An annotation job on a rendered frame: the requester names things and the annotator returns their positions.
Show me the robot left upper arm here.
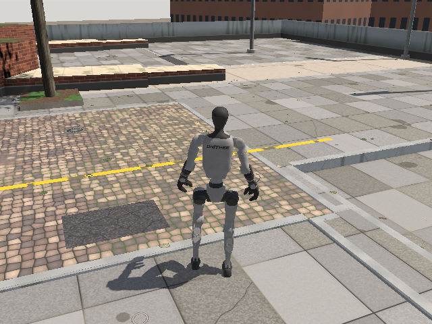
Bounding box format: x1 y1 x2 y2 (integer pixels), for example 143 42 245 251
184 135 205 171

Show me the right robot forearm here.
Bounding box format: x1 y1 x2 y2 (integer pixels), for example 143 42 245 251
244 164 257 189

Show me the left robot forearm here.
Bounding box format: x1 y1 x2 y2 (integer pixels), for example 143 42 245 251
179 160 191 182

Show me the right robot thigh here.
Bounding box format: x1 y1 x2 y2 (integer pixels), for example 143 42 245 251
223 188 239 236

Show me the robot right foot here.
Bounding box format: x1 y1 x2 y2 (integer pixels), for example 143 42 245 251
222 260 232 277

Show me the left robot hand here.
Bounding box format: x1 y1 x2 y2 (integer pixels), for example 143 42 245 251
177 180 192 192

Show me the right robot hand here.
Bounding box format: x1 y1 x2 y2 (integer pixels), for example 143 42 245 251
244 186 259 201

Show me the robot right upper arm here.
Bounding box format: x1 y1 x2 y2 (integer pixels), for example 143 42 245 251
233 137 250 174

